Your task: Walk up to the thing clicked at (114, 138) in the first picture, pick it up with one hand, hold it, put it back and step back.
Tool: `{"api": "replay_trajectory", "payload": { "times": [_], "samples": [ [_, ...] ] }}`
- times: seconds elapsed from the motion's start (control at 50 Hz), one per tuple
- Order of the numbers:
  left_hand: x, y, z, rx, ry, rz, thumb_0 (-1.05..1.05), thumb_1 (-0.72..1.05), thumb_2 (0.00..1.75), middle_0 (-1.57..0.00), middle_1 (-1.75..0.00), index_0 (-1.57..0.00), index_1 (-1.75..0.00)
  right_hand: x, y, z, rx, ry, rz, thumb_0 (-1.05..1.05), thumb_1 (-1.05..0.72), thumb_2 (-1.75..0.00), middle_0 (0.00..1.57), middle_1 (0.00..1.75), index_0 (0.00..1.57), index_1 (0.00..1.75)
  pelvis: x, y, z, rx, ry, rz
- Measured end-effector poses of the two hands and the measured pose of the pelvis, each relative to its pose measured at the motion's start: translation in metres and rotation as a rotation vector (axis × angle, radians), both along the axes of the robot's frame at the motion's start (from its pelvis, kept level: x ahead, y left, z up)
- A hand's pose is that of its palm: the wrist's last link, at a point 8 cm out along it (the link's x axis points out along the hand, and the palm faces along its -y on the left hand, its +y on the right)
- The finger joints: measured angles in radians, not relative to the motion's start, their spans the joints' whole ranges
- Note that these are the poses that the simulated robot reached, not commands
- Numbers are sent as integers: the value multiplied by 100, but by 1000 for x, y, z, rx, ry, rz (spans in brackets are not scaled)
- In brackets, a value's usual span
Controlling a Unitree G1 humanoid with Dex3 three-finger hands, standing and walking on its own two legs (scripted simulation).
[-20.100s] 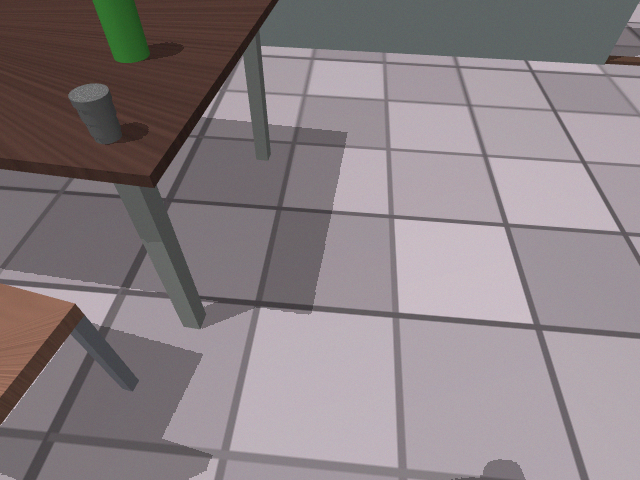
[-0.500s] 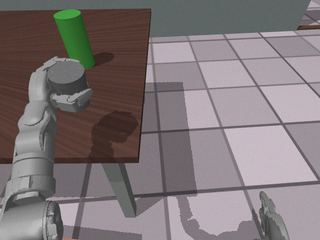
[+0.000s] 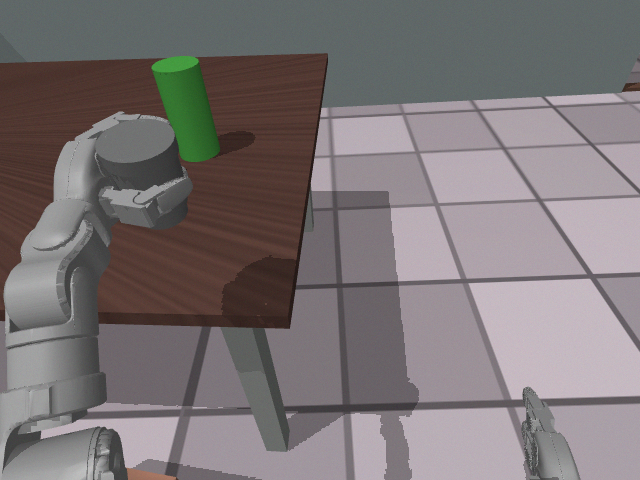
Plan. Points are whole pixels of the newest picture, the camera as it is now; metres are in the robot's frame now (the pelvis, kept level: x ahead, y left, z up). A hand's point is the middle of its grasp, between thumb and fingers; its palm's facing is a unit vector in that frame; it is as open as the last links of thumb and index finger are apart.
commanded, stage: lift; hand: left
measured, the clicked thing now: (151, 179) +0.37 +0.18 +0.25
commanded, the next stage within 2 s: hold in 0.38 s
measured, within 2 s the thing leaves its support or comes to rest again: neither
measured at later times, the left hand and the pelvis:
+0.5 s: hand (136, 161) +0.35 +0.18 +0.28, palm faces +0.09 -1.00 +0.01, open 9.8 cm; pelvis +0.00 +0.01 +0.00, yaw +0 degrees
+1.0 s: hand (127, 147) +0.33 +0.17 +0.30, palm faces +0.08 -1.00 +0.00, open 9.8 cm; pelvis +0.00 +0.01 +0.00, yaw +0 degrees
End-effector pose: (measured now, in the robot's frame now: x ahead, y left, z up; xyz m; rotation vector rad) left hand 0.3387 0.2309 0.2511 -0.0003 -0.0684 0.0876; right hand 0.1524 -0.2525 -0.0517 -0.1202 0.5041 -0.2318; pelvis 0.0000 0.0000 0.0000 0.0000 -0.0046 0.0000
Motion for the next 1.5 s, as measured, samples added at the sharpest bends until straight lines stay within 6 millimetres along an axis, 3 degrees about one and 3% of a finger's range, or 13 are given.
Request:
{"api": "replay_trajectory", "payload": {
  "times": [0.28,1.08,1.5],
  "samples": [
    [-14,-3,17,-10,-8,-5,-1,-35,114,-77,-109,-71,-106,0,3,-1,20,-21,1,-1,54,-5,6,5,5,5,-3,2,1,-1,-11,2],
    [-32,-5,53,11,-18,-13,-1,-36,115,-77,-109,-71,-106,9,13,-12,62,-8,26,-1,52,-5,6,5,5,5,-3,7,2,-3,-22,5],
    [-35,-6,48,2,-12,-11,-1,-36,115,-77,-109,-71,-106,2,9,-14,60,0,11,-1,52,-5,5,5,5,5,-5,7,1,-3,-22,3]
  ]
}}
